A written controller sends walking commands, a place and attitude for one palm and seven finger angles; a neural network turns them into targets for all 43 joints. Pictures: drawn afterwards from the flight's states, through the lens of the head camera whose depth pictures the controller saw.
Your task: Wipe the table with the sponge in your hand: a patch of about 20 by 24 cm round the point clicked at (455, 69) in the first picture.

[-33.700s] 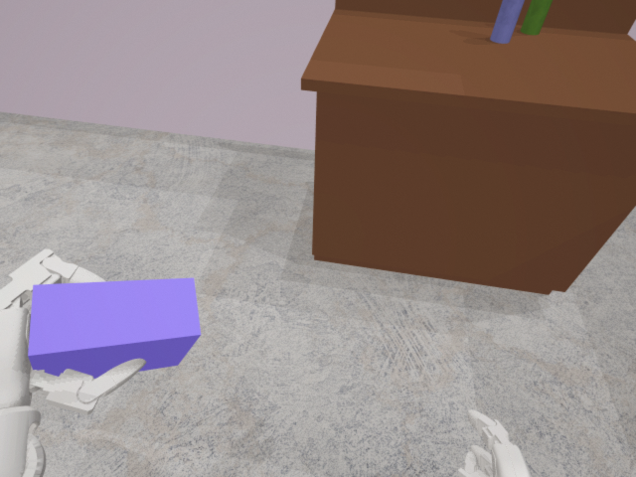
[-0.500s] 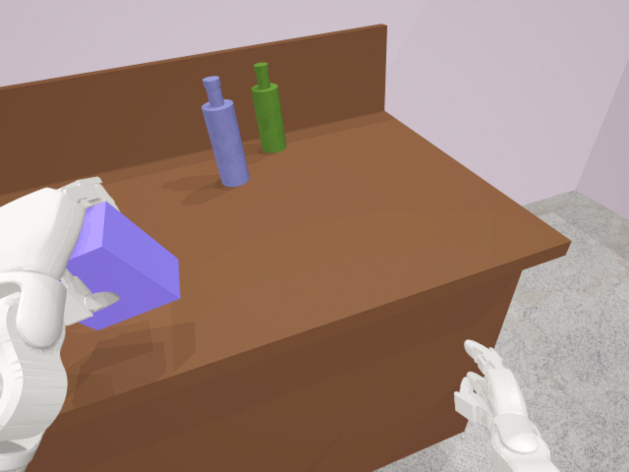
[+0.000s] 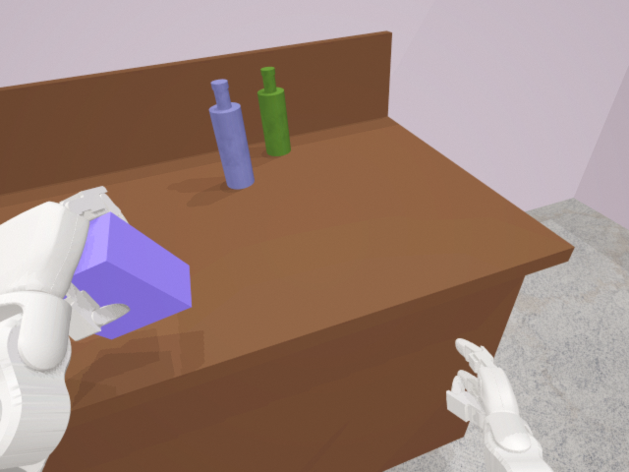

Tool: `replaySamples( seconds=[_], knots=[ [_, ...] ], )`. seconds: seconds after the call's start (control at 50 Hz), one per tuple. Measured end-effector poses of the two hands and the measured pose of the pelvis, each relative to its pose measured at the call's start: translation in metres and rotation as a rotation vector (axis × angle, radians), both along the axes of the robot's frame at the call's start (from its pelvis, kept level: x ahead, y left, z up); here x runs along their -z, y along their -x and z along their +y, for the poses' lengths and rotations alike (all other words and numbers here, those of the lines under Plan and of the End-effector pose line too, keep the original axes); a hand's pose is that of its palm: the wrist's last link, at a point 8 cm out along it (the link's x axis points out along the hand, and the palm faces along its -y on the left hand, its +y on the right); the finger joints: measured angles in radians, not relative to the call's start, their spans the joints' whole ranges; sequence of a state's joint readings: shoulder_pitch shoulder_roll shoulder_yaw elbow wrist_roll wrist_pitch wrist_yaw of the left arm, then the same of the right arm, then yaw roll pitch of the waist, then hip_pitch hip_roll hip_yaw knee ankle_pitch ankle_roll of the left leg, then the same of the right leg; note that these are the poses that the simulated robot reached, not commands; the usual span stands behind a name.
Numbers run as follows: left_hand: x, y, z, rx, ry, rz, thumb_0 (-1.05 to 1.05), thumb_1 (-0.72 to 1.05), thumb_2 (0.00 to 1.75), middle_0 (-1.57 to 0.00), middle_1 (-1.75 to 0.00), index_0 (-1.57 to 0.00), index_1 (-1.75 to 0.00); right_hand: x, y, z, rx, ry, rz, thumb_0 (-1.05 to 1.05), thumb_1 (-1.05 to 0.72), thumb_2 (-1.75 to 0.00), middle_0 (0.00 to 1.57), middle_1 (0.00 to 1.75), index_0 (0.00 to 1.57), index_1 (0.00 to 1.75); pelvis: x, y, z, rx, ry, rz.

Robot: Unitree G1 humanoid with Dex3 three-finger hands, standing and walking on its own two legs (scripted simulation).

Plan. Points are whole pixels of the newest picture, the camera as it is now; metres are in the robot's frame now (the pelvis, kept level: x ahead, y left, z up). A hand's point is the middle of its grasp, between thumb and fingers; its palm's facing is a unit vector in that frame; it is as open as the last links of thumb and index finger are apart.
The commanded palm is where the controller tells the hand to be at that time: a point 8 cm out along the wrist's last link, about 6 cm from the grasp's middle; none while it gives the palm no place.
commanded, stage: bring the sponge back beside the body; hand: left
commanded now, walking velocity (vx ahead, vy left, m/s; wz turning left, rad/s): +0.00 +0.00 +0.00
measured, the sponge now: (125, 289) +0.22 +0.27 +0.18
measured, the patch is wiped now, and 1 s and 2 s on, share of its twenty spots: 1.00 1.00 1.00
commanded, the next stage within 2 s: step back with the hand held close in 0.34 s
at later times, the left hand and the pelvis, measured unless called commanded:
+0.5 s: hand (104, 265) +0.21 +0.26 +0.23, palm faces +0.44 -0.33 -0.84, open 10.0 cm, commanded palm +0.15 +0.28 +0.27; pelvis +0.00 +0.00 +0.00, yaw +1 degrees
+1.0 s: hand (78, 269) +0.18 +0.26 +0.25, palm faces +0.50 -0.75 -0.43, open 10.0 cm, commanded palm +0.11 +0.30 +0.27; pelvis -0.04 +0.02 -0.01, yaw +2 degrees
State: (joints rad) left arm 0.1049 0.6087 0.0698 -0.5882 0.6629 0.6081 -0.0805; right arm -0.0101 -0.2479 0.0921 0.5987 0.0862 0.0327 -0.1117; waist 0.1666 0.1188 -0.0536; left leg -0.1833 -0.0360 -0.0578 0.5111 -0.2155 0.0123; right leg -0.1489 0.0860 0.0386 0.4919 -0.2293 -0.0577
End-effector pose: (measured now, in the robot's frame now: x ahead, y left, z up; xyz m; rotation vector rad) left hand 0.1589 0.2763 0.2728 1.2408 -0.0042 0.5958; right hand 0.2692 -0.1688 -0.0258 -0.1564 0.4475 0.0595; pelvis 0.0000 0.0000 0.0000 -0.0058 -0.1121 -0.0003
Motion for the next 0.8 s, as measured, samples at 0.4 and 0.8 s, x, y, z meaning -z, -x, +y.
replaySamples(
  seconds=[0.4, 0.8],
  knots=[
    [0.0, 0.001, -0.004, 0.004, 0.01, -0.007, 0.0, -0.5, 1.08, -0.74, -1.36, -0.76, -1.32, 0.001, 0.005, -0.004, 0.005, -0.004, 0.003, 0.01, -0.9, -0.9, 0.2, 0.3, 0.2, 0.3, 0.0, 0.003, -0.002, 0.001, -0.002, -0.003],
    [-0.002, -0.003, 0.004, 0.615, 0.378, -0.566, 0.0, -0.51, 1.08, -0.74, -1.36, -0.76, -1.32, 0.063, 0.154, -0.077, 0.224, 0.205, 0.436, 0.01, -0.9, -0.9, 0.2, 0.3, 0.21, 0.3, 0.011, 0.009, 0.003, -0.056, 0.029, 0.161]
  ],
)
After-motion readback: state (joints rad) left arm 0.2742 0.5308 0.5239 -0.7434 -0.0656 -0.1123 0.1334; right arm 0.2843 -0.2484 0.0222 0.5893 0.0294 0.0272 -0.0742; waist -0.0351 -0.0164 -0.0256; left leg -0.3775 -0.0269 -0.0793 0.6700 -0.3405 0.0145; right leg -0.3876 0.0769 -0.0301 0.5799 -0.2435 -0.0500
